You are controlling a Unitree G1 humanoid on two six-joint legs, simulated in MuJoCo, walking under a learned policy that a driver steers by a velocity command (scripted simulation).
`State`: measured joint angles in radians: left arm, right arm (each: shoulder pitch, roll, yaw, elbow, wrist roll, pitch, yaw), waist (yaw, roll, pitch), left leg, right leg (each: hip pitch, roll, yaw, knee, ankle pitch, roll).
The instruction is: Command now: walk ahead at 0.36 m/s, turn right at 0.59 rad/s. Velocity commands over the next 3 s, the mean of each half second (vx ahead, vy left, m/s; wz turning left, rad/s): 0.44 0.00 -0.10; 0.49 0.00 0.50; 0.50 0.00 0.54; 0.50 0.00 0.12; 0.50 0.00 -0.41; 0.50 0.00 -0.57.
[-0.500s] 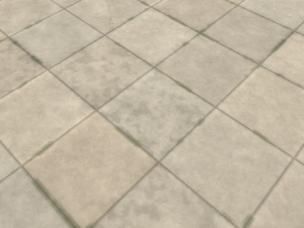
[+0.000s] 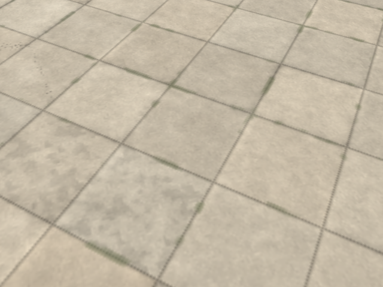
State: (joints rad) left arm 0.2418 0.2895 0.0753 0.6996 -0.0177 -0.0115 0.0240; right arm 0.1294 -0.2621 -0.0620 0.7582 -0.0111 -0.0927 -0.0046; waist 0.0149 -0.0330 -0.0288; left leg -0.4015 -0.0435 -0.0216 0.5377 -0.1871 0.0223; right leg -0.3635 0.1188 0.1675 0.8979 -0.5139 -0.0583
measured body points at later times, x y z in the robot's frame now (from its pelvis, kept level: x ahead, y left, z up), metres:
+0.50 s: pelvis +0.19 -0.07 +0.01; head +0.22 -0.08 +0.46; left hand +0.37 +0.18 -0.07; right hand +0.23 -0.35 -0.13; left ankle +0.11 +0.09 -0.65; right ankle +0.21 -0.18 -0.73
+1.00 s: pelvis +0.44 +0.01 -0.01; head +0.48 +0.03 +0.44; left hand +0.44 +0.31 -0.12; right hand +0.68 -0.20 -0.10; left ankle +0.49 +0.10 -0.73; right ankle +0.35 -0.18 -0.63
